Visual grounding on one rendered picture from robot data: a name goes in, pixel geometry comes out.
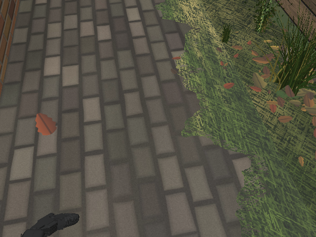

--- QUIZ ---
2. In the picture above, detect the robot left hand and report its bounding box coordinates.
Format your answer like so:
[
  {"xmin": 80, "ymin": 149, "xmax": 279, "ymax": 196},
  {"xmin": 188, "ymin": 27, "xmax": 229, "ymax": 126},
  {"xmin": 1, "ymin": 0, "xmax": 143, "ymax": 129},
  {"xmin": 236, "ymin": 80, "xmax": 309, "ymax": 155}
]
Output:
[{"xmin": 21, "ymin": 212, "xmax": 80, "ymax": 237}]

